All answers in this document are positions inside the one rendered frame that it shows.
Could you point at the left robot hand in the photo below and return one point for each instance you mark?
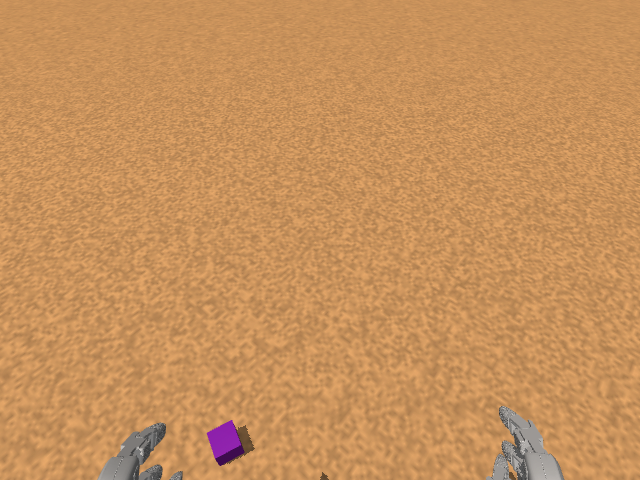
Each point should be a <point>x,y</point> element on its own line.
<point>134,452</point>

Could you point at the cube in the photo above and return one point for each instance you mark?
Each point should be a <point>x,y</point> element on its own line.
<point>225,443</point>

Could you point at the right robot hand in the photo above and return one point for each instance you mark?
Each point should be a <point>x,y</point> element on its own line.
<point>529,459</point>

